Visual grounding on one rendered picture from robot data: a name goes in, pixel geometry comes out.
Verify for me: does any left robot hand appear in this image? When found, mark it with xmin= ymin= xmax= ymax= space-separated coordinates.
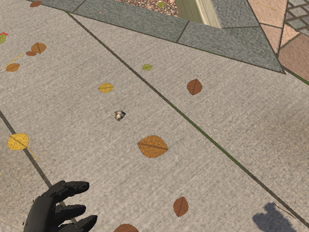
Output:
xmin=22 ymin=180 xmax=98 ymax=232

